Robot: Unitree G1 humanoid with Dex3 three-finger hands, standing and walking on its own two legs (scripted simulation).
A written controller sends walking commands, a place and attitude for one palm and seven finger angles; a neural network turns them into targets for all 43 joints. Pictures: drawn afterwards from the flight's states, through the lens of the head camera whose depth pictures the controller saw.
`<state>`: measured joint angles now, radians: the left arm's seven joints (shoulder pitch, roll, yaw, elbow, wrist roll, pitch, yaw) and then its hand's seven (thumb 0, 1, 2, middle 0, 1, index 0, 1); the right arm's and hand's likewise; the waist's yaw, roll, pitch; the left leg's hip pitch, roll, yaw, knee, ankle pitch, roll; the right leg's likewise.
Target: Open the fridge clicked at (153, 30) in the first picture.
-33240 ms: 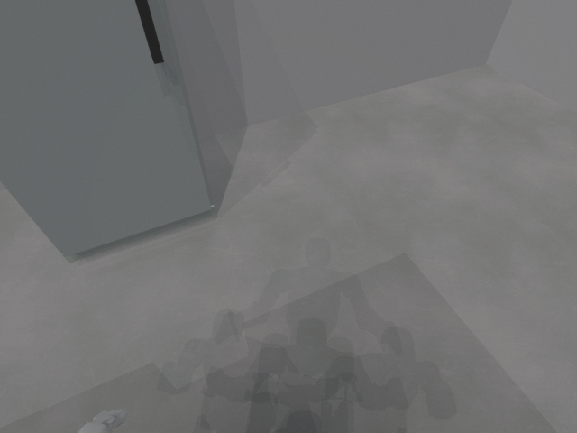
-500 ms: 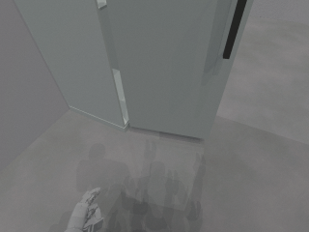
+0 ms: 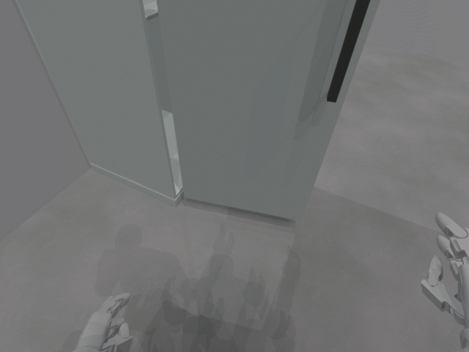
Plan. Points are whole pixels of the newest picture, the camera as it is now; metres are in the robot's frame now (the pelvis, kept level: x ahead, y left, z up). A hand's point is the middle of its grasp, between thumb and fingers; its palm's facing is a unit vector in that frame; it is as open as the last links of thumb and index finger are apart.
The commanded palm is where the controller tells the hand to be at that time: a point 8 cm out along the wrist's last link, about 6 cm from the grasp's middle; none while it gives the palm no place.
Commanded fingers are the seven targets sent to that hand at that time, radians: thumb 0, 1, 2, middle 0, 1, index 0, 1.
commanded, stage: let the arm hang, fingers relaxed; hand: right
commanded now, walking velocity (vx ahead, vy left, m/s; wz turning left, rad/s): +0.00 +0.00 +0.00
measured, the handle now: (355, 20) +0.84 -0.26 +0.25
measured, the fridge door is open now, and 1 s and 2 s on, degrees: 76 76 76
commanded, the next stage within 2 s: look to check the result in 1.02 s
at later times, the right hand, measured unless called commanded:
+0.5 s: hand out of the picture -0.02 -0.24 -0.17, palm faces -0.02 +0.96 -0.28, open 7.3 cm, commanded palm none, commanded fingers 0.00 -0.90 -0.90 0.20 0.30 0.20 0.30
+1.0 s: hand out of the picture +0.11 -0.24 -0.14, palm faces -0.04 +0.95 -0.32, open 7.4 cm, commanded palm none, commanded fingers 0.00 -0.90 -0.90 0.20 0.30 0.20 0.30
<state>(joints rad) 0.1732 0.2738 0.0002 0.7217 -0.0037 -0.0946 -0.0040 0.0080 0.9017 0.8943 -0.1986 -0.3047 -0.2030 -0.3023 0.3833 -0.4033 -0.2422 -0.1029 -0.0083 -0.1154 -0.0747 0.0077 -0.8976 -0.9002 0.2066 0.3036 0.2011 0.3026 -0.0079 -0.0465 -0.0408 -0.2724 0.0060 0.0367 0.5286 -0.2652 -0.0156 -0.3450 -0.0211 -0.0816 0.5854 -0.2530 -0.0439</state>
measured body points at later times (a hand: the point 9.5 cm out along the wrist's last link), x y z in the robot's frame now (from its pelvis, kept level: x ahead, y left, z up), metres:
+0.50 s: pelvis -0.02 +0.00 +0.01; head +0.01 -0.02 +0.46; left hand +0.00 +0.29 -0.13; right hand -0.02 -0.29 -0.14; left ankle +0.01 +0.13 -0.73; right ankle +0.04 -0.09 -0.73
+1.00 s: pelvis +0.02 +0.00 +0.02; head +0.03 +0.00 +0.47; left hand +0.11 +0.30 -0.11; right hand +0.12 -0.28 -0.12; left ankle +0.01 +0.13 -0.73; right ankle +0.04 -0.09 -0.73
